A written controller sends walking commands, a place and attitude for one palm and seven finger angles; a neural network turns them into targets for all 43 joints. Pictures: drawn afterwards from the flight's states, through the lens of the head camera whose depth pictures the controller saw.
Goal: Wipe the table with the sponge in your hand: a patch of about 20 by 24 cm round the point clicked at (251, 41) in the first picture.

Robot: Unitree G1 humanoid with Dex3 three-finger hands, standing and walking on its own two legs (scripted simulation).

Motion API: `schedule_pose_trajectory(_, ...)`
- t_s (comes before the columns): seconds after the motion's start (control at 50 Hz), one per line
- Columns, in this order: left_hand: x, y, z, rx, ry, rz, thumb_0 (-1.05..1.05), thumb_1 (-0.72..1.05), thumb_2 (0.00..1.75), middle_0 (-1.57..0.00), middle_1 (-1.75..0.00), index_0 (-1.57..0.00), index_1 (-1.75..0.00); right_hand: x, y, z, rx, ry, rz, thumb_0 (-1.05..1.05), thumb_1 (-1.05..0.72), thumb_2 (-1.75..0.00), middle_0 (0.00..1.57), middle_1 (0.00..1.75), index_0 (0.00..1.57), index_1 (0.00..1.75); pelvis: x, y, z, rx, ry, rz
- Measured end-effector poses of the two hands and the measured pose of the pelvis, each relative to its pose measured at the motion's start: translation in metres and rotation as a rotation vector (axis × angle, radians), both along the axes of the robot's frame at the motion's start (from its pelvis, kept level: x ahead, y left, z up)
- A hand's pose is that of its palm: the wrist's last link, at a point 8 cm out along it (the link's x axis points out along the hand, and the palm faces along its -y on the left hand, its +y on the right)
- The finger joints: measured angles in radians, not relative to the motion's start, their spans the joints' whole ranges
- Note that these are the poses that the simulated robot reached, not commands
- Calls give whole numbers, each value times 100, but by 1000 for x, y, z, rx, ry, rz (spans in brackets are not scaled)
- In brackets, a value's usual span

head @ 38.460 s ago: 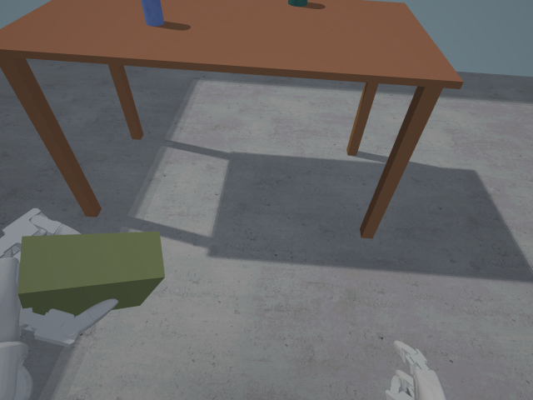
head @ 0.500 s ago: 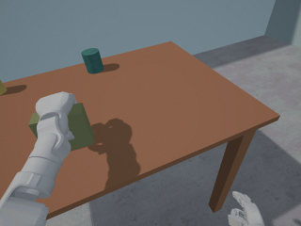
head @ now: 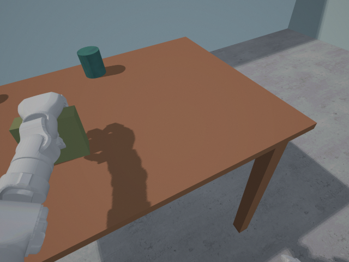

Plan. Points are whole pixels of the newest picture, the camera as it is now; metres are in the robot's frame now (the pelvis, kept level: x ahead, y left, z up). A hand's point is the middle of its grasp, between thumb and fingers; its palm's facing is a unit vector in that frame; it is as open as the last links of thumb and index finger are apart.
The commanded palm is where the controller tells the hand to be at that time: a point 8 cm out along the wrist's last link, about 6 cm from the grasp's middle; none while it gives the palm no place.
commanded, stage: wipe forward along the middle lane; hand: left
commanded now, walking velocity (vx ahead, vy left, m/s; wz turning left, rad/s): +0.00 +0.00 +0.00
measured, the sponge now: (58, 143) +0.38 +0.32 +0.09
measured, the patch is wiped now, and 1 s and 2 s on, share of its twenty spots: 0.95 0.95 0.95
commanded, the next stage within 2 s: slide back across to the first lane in 0.06 s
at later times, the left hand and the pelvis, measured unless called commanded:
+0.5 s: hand (40, 123) +0.40 +0.35 +0.15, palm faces +0.04 -0.04 -1.00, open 9.8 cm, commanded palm +0.36 +0.34 +0.20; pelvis +0.01 +0.05 +0.01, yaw +1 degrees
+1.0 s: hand (16, 134) +0.36 +0.39 +0.15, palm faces -0.02 -0.04 -1.00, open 9.8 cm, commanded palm +0.32 +0.37 +0.20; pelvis +0.03 +0.04 +0.01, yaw +2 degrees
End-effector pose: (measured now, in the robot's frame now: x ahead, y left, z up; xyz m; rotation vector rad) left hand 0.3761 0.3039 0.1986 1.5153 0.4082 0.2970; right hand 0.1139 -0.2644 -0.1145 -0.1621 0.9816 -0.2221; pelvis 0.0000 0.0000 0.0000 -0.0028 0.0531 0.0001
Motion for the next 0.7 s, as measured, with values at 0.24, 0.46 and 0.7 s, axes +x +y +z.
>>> schedule_pose_trajectory(0.24, 14, 15, -2, 13, -16, -33, 1, -53, 110, -76, -135, -81, -133, 4, 29, 3, 12, 17, 5, 1, -91, -90, 20, 30, 20, 29, 4, 26, 3, -11, 23, 6)
schedule_pose_trajectory(0.46, 3, 31, 0, -6, -101, -12, 0, -52, 110, -75, -137, -79, -135, 53, 69, 19, 53, -86, 79, 1, -90, -90, 20, 30, 20, 29, 13, 43, 5, -13, 0, 8)
schedule_pose_trajectory(0.7, -18, 60, 1, -5, -77, 59, 0, -51, 110, -73, -139, -78, -137, 112, 93, 38, 51, -184, 194, 1, -90, -90, 20, 30, 20, 29, 24, 48, 7, -16, -15, 36)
